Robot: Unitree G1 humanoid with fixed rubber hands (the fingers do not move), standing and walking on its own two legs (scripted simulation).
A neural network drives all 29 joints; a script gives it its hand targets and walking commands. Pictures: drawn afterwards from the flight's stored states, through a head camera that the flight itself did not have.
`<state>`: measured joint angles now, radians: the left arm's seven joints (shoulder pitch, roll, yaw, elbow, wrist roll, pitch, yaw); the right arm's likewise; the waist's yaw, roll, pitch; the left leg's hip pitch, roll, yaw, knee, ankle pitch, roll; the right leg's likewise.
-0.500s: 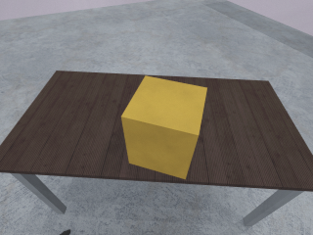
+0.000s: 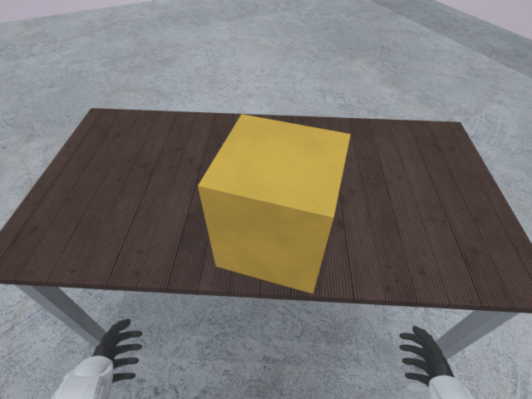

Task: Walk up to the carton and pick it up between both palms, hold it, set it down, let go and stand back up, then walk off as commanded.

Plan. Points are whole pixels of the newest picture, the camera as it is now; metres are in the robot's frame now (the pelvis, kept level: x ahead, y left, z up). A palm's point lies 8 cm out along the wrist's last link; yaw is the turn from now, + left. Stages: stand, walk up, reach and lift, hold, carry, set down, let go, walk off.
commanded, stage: reach and lift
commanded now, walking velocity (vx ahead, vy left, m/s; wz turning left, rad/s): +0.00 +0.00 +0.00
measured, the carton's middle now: (277, 205) +0.45 +0.01 -0.01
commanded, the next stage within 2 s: none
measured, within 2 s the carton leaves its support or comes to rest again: neither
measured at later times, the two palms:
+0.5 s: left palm (100, 397) +0.13 +0.26 -0.07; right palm out of the picture +0.12 -0.23 -0.05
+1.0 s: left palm (109, 385) +0.14 +0.24 -0.04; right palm out of the picture +0.13 -0.20 +0.00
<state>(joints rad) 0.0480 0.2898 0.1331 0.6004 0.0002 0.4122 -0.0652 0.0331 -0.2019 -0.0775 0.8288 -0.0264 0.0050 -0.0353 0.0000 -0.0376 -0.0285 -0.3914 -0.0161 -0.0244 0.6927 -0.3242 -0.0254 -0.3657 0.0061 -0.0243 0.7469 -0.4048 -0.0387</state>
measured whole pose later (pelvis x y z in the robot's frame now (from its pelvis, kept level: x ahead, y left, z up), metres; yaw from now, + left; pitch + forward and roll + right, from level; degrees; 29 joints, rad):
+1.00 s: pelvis -0.03 +0.00 +0.01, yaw -1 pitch +1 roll +1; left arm 0.24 0.29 0.05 0.44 -0.09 -0.07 -0.11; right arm 0.37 -0.05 0.02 0.17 -0.03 -0.06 -0.19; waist 0.00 -0.05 -0.03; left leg -0.39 0.01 -0.01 0.59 -0.22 -0.01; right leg -0.37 0.03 -0.02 0.63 -0.29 -0.05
